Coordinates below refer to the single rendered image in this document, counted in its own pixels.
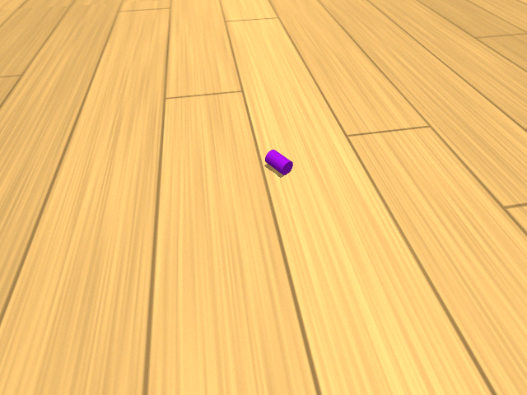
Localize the can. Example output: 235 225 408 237
265 150 293 175

